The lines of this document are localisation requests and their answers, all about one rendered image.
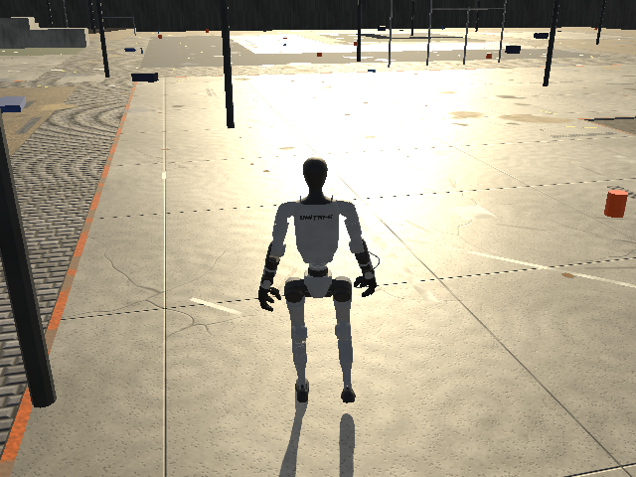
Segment robot head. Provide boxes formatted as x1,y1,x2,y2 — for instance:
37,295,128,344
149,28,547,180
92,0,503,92
299,157,333,205

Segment robot left upper arm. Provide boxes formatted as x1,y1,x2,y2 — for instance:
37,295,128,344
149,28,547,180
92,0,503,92
270,201,295,257

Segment robot right upper arm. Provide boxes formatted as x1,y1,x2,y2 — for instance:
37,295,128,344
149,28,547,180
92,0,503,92
337,200,365,253

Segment left robot hand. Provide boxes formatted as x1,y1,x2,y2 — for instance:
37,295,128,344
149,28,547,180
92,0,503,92
258,286,281,312

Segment right robot hand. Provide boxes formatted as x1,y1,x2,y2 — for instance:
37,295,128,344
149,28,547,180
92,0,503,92
354,275,377,297

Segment robot left forearm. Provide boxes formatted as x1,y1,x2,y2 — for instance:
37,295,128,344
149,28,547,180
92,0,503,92
260,242,280,289

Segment robot right forearm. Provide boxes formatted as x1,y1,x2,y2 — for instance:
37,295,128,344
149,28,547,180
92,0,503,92
355,238,375,279

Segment right robot shin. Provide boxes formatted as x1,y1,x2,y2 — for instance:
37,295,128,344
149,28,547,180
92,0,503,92
338,323,353,390

